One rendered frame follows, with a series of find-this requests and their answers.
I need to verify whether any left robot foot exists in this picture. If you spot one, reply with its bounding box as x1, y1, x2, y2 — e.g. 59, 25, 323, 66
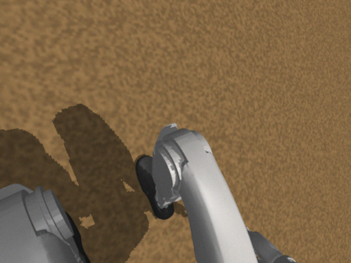
65, 212, 91, 263

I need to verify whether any right robot hand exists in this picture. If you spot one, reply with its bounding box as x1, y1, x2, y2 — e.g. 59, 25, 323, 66
246, 227, 283, 263

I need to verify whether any right robot foot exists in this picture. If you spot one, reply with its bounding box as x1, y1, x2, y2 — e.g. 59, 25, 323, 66
135, 156, 174, 220

